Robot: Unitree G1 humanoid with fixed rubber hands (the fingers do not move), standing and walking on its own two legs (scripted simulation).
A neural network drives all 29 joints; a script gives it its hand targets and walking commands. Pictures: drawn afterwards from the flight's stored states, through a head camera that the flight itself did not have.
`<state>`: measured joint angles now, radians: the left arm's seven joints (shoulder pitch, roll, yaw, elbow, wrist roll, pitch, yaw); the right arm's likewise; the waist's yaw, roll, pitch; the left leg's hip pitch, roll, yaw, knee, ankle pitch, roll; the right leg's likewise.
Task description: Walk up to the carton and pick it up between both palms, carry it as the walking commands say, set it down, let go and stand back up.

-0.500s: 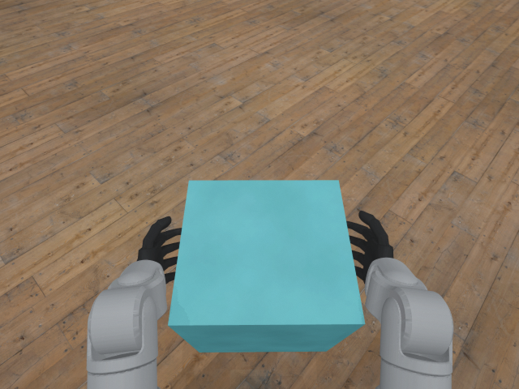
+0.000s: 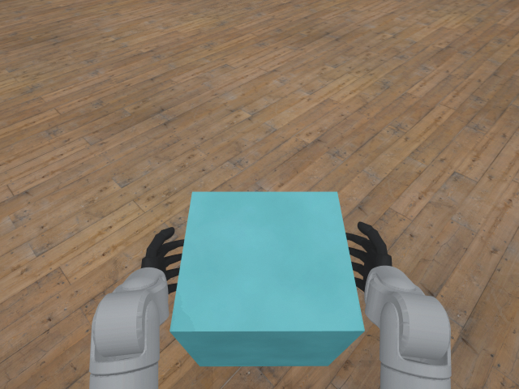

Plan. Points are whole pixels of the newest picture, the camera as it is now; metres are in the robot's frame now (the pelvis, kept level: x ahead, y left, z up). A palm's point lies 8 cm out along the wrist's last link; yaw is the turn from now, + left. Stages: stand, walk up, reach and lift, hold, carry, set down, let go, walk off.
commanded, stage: carry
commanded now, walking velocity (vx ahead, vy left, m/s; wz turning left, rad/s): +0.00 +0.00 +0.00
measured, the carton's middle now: (264, 284) +0.28 -0.01 +0.01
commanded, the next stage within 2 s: hold in 1.44 s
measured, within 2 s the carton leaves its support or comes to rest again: neither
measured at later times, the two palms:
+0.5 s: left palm (130, 327) +0.21 +0.17 +0.06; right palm (361, 305) +0.22 -0.14 +0.07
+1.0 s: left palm (135, 311) +0.23 +0.17 +0.05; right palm (353, 293) +0.24 -0.13 +0.05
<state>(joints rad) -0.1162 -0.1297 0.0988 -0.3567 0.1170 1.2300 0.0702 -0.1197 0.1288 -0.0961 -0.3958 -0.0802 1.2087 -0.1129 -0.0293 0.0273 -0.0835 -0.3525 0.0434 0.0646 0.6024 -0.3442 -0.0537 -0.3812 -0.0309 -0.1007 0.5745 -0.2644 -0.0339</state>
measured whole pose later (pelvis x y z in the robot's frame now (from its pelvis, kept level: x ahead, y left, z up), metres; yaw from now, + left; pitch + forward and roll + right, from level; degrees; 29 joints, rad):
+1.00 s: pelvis -0.03 +0.01 +0.00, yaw +1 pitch +2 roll +0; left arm -0.10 -0.13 0.12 -0.10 0.16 0.97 0.05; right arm -0.11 0.13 -0.09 -0.13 -0.14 0.94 -0.08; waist 0.00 0.02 -0.07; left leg -0.32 0.03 0.06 0.54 -0.26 0.00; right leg -0.36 -0.04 -0.12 0.53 -0.21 -0.02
